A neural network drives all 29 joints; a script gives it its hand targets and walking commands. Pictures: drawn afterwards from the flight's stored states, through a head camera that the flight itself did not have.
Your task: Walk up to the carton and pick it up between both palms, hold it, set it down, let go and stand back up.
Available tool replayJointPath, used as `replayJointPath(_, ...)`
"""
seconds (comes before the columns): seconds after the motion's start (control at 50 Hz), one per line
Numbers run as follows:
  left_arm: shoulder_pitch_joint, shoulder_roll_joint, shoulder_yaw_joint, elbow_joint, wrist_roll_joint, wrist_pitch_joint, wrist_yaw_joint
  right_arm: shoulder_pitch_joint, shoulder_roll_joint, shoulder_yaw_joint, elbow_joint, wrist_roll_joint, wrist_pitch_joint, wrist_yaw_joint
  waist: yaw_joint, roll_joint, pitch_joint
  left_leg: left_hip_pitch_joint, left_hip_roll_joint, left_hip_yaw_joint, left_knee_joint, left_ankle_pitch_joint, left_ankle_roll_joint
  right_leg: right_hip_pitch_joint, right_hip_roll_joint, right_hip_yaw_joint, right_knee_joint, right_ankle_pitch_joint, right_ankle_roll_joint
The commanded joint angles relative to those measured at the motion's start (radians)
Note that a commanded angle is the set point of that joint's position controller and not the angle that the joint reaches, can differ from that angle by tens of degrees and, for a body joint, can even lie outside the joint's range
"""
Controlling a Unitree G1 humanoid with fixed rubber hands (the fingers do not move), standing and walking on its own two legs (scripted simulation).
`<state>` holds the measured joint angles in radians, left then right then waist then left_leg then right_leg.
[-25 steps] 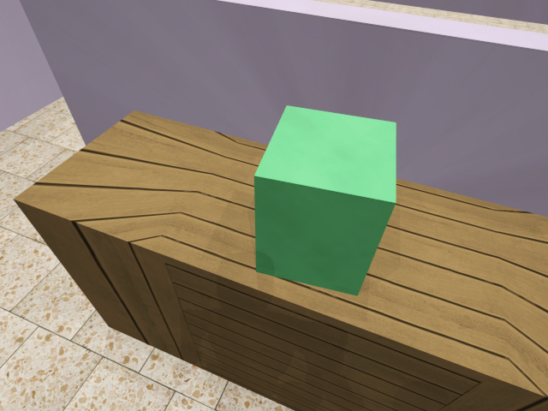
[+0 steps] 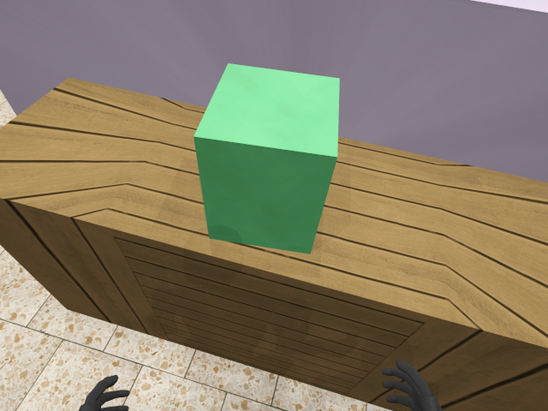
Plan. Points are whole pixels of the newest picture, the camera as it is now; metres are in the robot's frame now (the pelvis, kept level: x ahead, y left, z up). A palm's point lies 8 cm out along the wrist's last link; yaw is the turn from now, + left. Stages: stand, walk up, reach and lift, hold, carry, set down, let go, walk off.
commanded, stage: reach and lift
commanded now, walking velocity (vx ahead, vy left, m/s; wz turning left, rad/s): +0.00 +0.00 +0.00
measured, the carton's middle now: (270, 162) +0.55 +0.04 +0.04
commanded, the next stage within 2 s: none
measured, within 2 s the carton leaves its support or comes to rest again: neither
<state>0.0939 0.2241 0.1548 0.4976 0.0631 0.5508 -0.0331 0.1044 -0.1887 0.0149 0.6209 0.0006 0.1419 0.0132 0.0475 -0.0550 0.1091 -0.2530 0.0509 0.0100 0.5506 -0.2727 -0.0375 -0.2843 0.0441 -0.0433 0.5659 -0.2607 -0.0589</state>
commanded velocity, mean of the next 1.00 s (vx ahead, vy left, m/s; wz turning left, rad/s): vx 0.00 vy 0.00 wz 0.00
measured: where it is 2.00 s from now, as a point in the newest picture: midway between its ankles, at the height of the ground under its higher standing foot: outside the picture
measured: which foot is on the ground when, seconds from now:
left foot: down 0.00-1.00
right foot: down 0.00-1.00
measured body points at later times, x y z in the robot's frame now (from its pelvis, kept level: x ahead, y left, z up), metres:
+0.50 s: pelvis +0.02 +0.03 +0.01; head +0.04 +0.05 +0.46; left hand +0.17 +0.28 -0.08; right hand +0.19 -0.18 -0.07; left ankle +0.01 +0.15 -0.73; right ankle +0.03 -0.07 -0.73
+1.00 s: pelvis +0.04 +0.04 +0.02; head +0.04 +0.05 +0.47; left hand +0.21 +0.27 -0.04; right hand +0.24 -0.17 -0.03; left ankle +0.01 +0.15 -0.73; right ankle +0.03 -0.07 -0.73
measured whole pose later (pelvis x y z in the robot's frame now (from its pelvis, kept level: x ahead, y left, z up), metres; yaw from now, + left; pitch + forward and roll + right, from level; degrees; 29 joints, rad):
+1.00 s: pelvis +0.04 +0.04 +0.02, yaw +0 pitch -3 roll -1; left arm 0.27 0.23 -0.02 0.32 -0.11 0.07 0.00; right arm 0.23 -0.13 -0.06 0.46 0.07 -0.14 -0.02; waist 0.06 -0.01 0.04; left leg -0.06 0.02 0.04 0.35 -0.24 0.00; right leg -0.07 0.02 -0.02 0.31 -0.19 -0.01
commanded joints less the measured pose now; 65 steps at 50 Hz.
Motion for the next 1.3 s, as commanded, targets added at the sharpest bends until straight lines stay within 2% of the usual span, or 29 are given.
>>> replayJointPath(0.0,-0.202,0.208,0.038,-0.197,-0.022,-0.081,0.013,-0.162,0.011,-0.033,-0.206,-0.033,-0.036,-0.019,0.014,0.034,-0.220,-0.211,-0.018,0.130,-0.024,-0.031,0.029,0.148,-0.150,0.170,-0.138,-0.152,0.073)
replayJointPath(0.04,-0.186,0.213,0.014,-0.215,-0.052,-0.093,0.013,-0.136,0.012,-0.039,-0.198,-0.033,-0.042,-0.036,0.000,0.058,-0.245,-0.199,-0.013,0.128,-0.027,-0.030,0.033,0.160,-0.145,0.156,-0.120,-0.116,0.069)
replayJointPath(0.1,-0.106,0.212,-0.022,-0.215,-0.094,-0.109,0.012,-0.075,0.002,-0.044,-0.169,-0.020,-0.064,-0.061,-0.016,0.079,-0.229,-0.109,-0.019,0.123,-0.068,0.009,0.040,0.174,-0.107,0.078,-0.121,-0.007,0.067)
replayJointPath(0.18,0.039,0.185,-0.036,-0.203,-0.109,-0.134,0.012,0.010,-0.025,-0.051,-0.131,-0.008,-0.104,-0.068,-0.018,0.079,-0.180,0.033,-0.047,0.106,-0.136,0.183,0.016,0.229,-0.058,0.009,-0.165,0.140,0.075)
replayJointPath(0.24,0.086,0.163,-0.042,-0.203,-0.107,-0.166,0.014,0.031,-0.037,-0.057,-0.132,-0.010,-0.141,-0.060,-0.014,0.070,-0.153,0.098,-0.061,0.094,-0.164,0.275,0.004,0.238,-0.035,-0.008,-0.207,0.162,0.077)
replayJointPath(0.32,0.046,0.159,-0.052,-0.211,-0.114,-0.237,0.024,0.023,-0.018,-0.063,-0.158,-0.020,-0.196,-0.044,-0.011,0.063,-0.135,0.106,-0.060,0.087,-0.194,0.237,0.013,0.210,-0.033,-0.001,-0.242,0.118,0.071)
replayJointPath(0.44,0.029,0.133,-0.087,-0.233,-0.134,-0.330,0.043,0.018,-0.026,-0.082,-0.187,-0.004,-0.257,-0.016,-0.002,0.102,-0.157,0.112,-0.053,0.077,-0.222,0.212,0.009,0.192,-0.027,0.007,-0.255,0.095,0.046)
replayJointPath(0.52,0.066,0.108,-0.102,-0.227,-0.135,-0.362,0.046,0.038,-0.053,-0.093,-0.177,0.013,-0.273,-0.005,0.001,0.111,-0.160,0.146,-0.051,0.064,-0.227,0.261,-0.003,0.189,-0.015,0.004,-0.268,0.109,0.035)
replayJointPath(0.66,0.118,0.077,-0.115,-0.250,-0.133,-0.403,0.041,0.058,-0.085,-0.107,-0.195,0.037,-0.289,-0.002,0.004,0.093,-0.151,0.200,-0.047,0.043,-0.224,0.373,-0.014,0.193,0.002,0.004,-0.295,0.148,0.026)
replayJointPath(0.8,0.131,0.079,-0.125,-0.304,-0.146,-0.463,0.036,0.070,-0.071,-0.110,-0.252,0.059,-0.308,-0.013,0.007,0.088,-0.142,0.210,-0.045,0.037,-0.223,0.424,-0.018,0.206,-0.002,0.019,-0.311,0.173,0.019)
replayJointPath(0.92,0.081,0.103,-0.135,-0.326,-0.177,-0.520,0.033,0.050,-0.043,-0.107,-0.293,0.073,-0.319,-0.030,-0.001,0.090,-0.143,0.191,-0.044,0.040,-0.228,0.371,-0.012,0.212,-0.020,0.039,-0.308,0.164,0.019)
replayJointPath(1.28,-0.074,0.162,-0.132,-0.261,-0.255,-0.645,-0.013,-0.052,-0.017,-0.064,-0.358,0.133,-0.349,-0.093,-0.010,0.074,-0.178,0.166,-0.044,0.023,-0.210,0.336,0.004,0.265,-0.047,0.073,-0.270,0.237,0.031)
